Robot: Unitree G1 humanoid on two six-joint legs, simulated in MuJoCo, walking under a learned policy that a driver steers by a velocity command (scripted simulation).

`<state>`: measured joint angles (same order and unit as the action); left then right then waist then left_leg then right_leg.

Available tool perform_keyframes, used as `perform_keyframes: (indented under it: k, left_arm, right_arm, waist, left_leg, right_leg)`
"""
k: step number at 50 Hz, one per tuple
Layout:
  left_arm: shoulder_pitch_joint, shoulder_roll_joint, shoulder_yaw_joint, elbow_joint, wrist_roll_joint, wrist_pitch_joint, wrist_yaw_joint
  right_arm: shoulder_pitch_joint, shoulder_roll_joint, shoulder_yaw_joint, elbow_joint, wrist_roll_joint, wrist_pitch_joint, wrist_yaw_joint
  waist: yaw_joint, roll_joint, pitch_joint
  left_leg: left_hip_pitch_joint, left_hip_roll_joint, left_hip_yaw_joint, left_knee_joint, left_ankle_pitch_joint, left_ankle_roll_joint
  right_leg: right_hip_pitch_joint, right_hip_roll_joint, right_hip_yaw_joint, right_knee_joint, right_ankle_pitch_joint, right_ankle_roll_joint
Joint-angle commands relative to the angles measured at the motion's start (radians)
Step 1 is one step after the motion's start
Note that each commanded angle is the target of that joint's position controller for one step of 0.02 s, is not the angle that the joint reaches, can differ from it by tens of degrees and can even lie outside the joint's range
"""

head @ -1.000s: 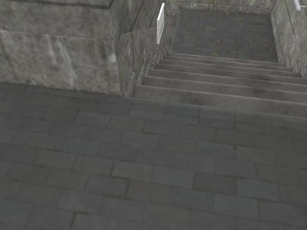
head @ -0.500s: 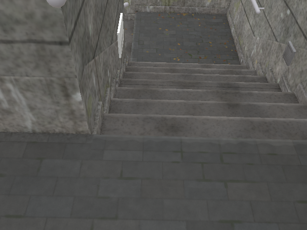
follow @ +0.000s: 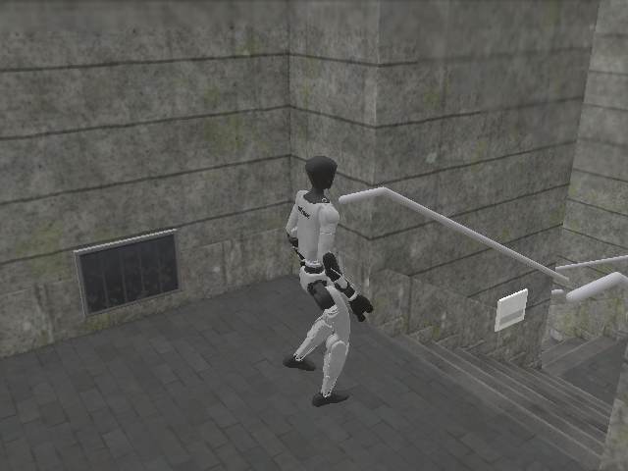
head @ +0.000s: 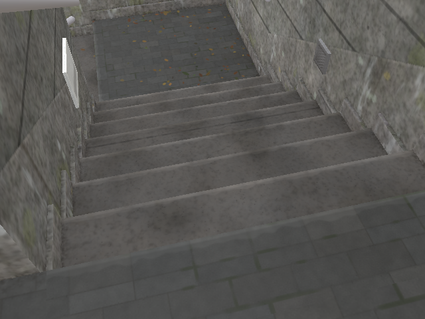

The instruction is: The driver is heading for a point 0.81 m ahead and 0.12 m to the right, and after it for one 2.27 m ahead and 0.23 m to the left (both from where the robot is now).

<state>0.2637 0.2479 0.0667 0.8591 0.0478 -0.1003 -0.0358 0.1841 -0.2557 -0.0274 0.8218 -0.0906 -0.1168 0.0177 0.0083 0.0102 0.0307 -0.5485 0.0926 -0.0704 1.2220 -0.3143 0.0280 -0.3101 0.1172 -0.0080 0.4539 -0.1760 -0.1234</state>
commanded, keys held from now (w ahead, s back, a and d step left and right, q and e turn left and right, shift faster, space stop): w+e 0.64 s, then w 0.32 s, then w+q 0.04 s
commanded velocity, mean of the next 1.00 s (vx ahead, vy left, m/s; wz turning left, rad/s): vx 0.50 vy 0.00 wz -0.48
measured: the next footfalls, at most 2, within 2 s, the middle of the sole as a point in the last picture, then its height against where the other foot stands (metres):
left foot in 0.30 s outside the picture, level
right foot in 0.78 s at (280, 310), level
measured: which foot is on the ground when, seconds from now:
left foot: up 0.00-0.28, down 0.30-0.80, up 0.82-1.00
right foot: down 0.00-0.32, up 0.34-0.76, down 0.78-1.00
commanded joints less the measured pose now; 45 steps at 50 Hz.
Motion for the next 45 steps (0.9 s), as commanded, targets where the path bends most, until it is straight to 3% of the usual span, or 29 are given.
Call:
perform_keyframes:
  k: [1, 3, 5, 8, 10, 13, 14, 15, 16, 17, 18, 19, 20, 21, 23, 24, 25, 27, 32, 35, 37, 38, 39, 40, 41, 42, 43, 44, 45]
  left_arm:
    - [0.026, 0.08, 0.0, -0.027, 0.013, -0.047, -0.016]
    - [0.031, 0.091, -0.007, -0.026, 0.023, -0.061, -0.028]
    - [0.045, 0.116, -0.001, -0.027, 0.017, -0.063, -0.042]
    - [0.168, 0.139, 0.015, 0.005, 0.012, -0.046, -0.064]
    - [0.217, 0.137, 0.022, 0.016, 0.013, -0.034, -0.064]
    - [0.195, 0.138, 0.031, 0.024, 0.026, -0.018, -0.056]
    - [0.169, 0.142, 0.033, 0.024, 0.031, -0.016, -0.053]
    - [0.154, 0.132, 0.028, 0.017, 0.036, -0.017, -0.052]
    - [0.089, 0.148, 0.043, -0.049, -0.088, 0.0, 0.006]
    - [0.266, 0.041, 0.019, -0.053, -0.124, 0.01, 0.041]
    - [0.243, 0.083, 0.016, -0.06, -0.079, 0.026, 0.056]
    - [0.156, 0.096, 0.023, -0.062, -0.044, 0.04, 0.055]
    - [0.106, 0.078, 0.024, -0.082, -0.036, 0.05, 0.043]
    - [0.085, 0.078, 0.025, -0.1, -0.029, 0.062, 0.031]
    - [0.105, 0.063, 0.026, -0.105, -0.017, 0.094, 0.017]
    - [0.106, 0.058, 0.026, -0.113, -0.016, 0.103, 0.014]
    - [0.071, 0.068, 0.028, -0.134, -0.016, 0.106, 0.011]
    - [0.005, 0.063, 0.023, -0.167, -0.015, 0.115, 0.007]
    - [-0.151, 0.034, -0.007, -0.227, -0.024, 0.117, -0.026]
    - [-0.232, 0.064, -0.008, -0.253, -0.007, 0.107, -0.034]
    - [-0.205, 0.083, -0.001, -0.243, -0.004, 0.104, -0.026]
    - [-0.12, 0.081, 0.004, -0.214, 0.003, 0.098, -0.018]
    - [0.034, 0.1, 0.017, -0.154, 0.012, 0.091, -0.006]
    - [0.204, 0.154, 0.035, -0.125, 0.017, 0.082, 0.009]
    - [0.207, 0.278, 0.057, -0.136, -0.003, 0.079, 0.024]
    - [0.198, 0.255, 0.057, -0.142, -0.037, 0.08, 0.032]
    - [0.151, 0.223, 0.045, -0.131, -0.035, 0.077, 0.041]
    - [0.106, 0.174, 0.031, -0.126, -0.034, 0.071, 0.041]
    - [0.064, 0.142, 0.02, -0.125, -0.04, 0.063, 0.041]
  right_arm:
    - [0.027, -0.053, 0.007, -0.059, 0.004, 0.025, 0.009]
    - [-0.044, -0.047, 0.02, -0.079, -0.001, 0.032, -0.008]
    - [-0.108, -0.032, 0.037, -0.086, 0.015, 0.039, -0.016]
    - [-0.201, -0.028, 0.05, -0.112, 0.026, 0.052, -0.002]
    - [-0.274, -0.045, 0.051, -0.128, 0.03, 0.05, 0.007]
    - [-0.274, -0.082, 0.041, -0.125, 0.047, 0.035, -0.006]
    - [-0.21, -0.115, 0.027, -0.105, 0.065, 0.025, -0.014]
    - [-0.083, -0.153, 0.007, -0.067, 0.086, 0.006, -0.02]
    - [0.18, -0.248, -0.031, -0.031, 0.052, 0.002, -0.028]
    - [0.275, -0.333, -0.067, -0.016, 0.039, 0.017, -0.023]
    - [0.228, -0.249, -0.06, -0.03, 0.067, 0.038, -0.017]
    - [0.159, -0.154, -0.041, -0.043, 0.069, 0.044, -0.017]
    - [0.098, -0.095, -0.03, -0.049, 0.07, 0.04, -0.018]
    - [0.091, -0.075, -0.024, -0.041, 0.065, 0.037, -0.021]
    - [0.083, -0.066, -0.024, -0.029, 0.068, 0.018, -0.023]
    - [0.088, -0.074, -0.027, -0.027, 0.069, 0.007, -0.021]
    - [0.086, -0.094, -0.03, -0.026, 0.061, 0.006, -0.016]
    - [0.1, -0.119, -0.04, -0.022, 0.069, 0.003, -0.013]
    - [0.133, -0.154, -0.055, -0.028, 0.07, 0.02, -0.016]
    - [0.191, -0.173, -0.059, -0.011, 0.069, 0.04, -0.025]
    - [0.218, -0.201, -0.065, 0.0, 0.074, 0.059, -0.028]
    - [0.221, -0.204, -0.063, 0.007, 0.08, 0.066, -0.029]
    - [0.231, -0.181, -0.053, 0.007, 0.084, 0.07, -0.028]
    - [0.241, -0.134, -0.034, -0.018, 0.078, 0.074, -0.018]
    - [0.263, -0.034, -0.015, -0.081, 0.077, 0.075, 0.004]
    - [0.141, -0.139, -0.042, -0.088, 0.071, 0.08, -0.005]
    - [0.097, -0.124, -0.04, -0.103, 0.087, 0.072, 0.003]
    - [0.107, -0.11, -0.035, -0.09, 0.088, 0.063, 0.007]
    - [0.129, -0.106, -0.037, -0.074, 0.075, 0.068, 0.009]
  waist:
    - [-0.011, -0.032, -0.055]
    - [0.002, -0.03, -0.036]
    - [0.01, -0.045, -0.014]
    - [0.053, -0.059, -0.007]
    - [0.075, -0.065, 0.0]
    - [0.036, -0.084, -0.006]
    - [-0.008, -0.075, -0.033]
    - [-0.058, -0.056, -0.127]
    - [-0.142, -0.07, -0.206]
    - [-0.104, 0.204, -0.404]
    - [-0.091, 0.191, -0.37]
    - [-0.083, 0.082, -0.188]
    - [-0.061, 0.061, -0.112]
    - [-0.051, 0.104, -0.072]
    - [-0.009, 0.129, -0.041]
    - [0.0, 0.113, -0.05]
    - [0.005, 0.107, -0.042]
    - [0.01, 0.093, -0.027]
    - [-0.021, 0.092, 0.025]
    - [-0.054, 0.11, 0.038]
    - [-0.047, 0.104, 0.026]
    - [-0.003, 0.081, -0.015]
    - [0.061, 0.023, -0.102]
    - [0.139, -0.09, -0.213]
    - [0.088, -0.315, -0.257]
    - [0.134, -0.115, -0.175]
    - [0.095, -0.108, -0.09]
    - [0.052, -0.072, -0.054]
    - [0.012, -0.063, -0.037]
  left_leg:
    - [-0.15, 0.029, -0.004, -0.069, 0.114, -0.018]
    - [-0.15, 0.024, 0.011, -0.223, 0.226, -0.05]
    - [-0.046, 0.005, 0.052, -0.386, 0.305, -0.066]
    - [0.013, -0.033, 0.084, -0.575, 0.328, -0.072]
    - [-0.025, -0.042, 0.072, -0.651, 0.334, -0.057]
    - [0.019, -0.048, 0.05, -0.737, 0.309, 0.005]
    - [0.143, -0.057, 0.064, -0.765, 0.356, 0.043]
    - [0.387, -0.048, 0.075, -0.718, 0.419, 0.1]
    - [0.605, 0.087, -0.069, -0.692, 0.373, 0.071]
    - [0.934, 0.375, -0.398, -0.709, 0.402, 0.181]
    - [0.89, 0.392, -0.579, -0.82, 0.206, 0.189]
    - [0.721, 0.328, -0.442, -0.878, 0.086, 0.158]
    - [0.606, 0.274, -0.297, -0.902, 0.113, 0.119]
    - [0.525, 0.247, -0.202, -0.927, 0.2, 0.114]
    - [0.392, 0.214, -0.092, -0.95, 0.308, 0.095]
    - [0.373, 0.215, -0.052, -0.957, 0.374, 0.1]
    - [0.372, 0.23, -0.031, -0.98, 0.41, 0.123]
    - [0.375, 0.234, 0.028, -1.004, 0.399, 0.13]
    - [0.339, 0.187, 0.201, -1.017, 0.29, 0.096]
    - [0.424, 0.196, 0.209, -1.008, 0.3, 0.086]
    - [0.483, 0.205, 0.233, -0.917, 0.509, 0.082]
    - [0.482, 0.194, 0.266, -0.797, 0.657, 0.073]
    - [0.428, 0.154, 0.305, -0.601, 0.696, 0.055]
    - [0.23, 0.127, 0.322, -0.306, 0.393, 0.021]
    - [-0.107, -0.043, 0.28, -0.008, -0.278, -0.026]
    - [-0.2, -0.021, 0.115, 0.034, -0.241, -0.018]
    - [-0.205, 0.007, 0.088, 0.019, -0.161, -0.004]
    - [-0.145, 0.035, 0.073, -0.063, -0.092, 0.003]
    - [-0.078, 0.051, 0.071, -0.126, -0.063, 0.003]
  right_leg:
    - [0.062, -0.243, 0.309, -0.236, -0.003, -0.182]
    - [0.02, -0.227, 0.302, -0.244, 0.045, -0.176]
    - [-0.053, -0.196, 0.265, -0.232, 0.173, -0.165]
    - [0.035, -0.217, 0.291, -0.181, 0.311, -0.174]
    - [0.147, -0.258, 0.35, -0.147, 0.307, -0.168]
    - [0.266, -0.309, 0.417, -0.105, 0.374, -0.119]
    - [0.255, -0.28, 0.4, -0.057, 0.469, -0.079]
    - [0.183, -0.215, 0.357, 0.049, 0.532, -0.023]
    - [0.051, -0.074, 0.252, 0.334, 0.309, 0.013]
    - [-0.209, 0.03, 0.112, 0.697, -0.208, 0.054]
    - [-0.379, -0.023, 0.087, 0.819, -0.393, 0.045]
    - [-0.416, -0.081, 0.097, 0.852, -0.302, 0.046]
    - [-0.405, -0.114, 0.084, 0.821, -0.218, 0.045]
    - [-0.375, -0.139, 0.08, 0.795, -0.189, 0.046]
    - [-0.286, -0.159, 0.079, 0.763, -0.175, 0.058]
    - [-0.271, -0.153, 0.071, 0.759, -0.159, 0.062]
    - [-0.292, -0.159, 0.064, 0.741, -0.146, 0.067]
    - [-0.327, -0.173, 0.064, 0.66, -0.069, 0.077]
    - [-0.236, -0.171, -0.035, 0.347, 0.094, 0.059]
    - [-0.197, -0.139, -0.077, 0.229, -0.003, 0.034]
    - [-0.119, -0.096, -0.104, 0.159, -0.08, 0.01]
    - [0.005, -0.059, -0.115, 0.1, -0.06, -0.006]
    - [0.212, -0.02, -0.118, 0.058, -0.035, -0.027]
    - [0.457, -0.219, 0.145, 0.003, -0.197, -0.076]
    - [0.588, -0.517, 0.667, -0.16, -0.247, -0.199]
    - [0.518, -0.507, 0.654, -0.188, -0.146, -0.195]
    - [0.437, -0.467, 0.502, -0.177, -0.016, -0.17]
    - [0.34, -0.415, 0.398, -0.195, 0.08, -0.134]
    - [0.271, -0.37, 0.319, -0.222, 0.121, -0.103]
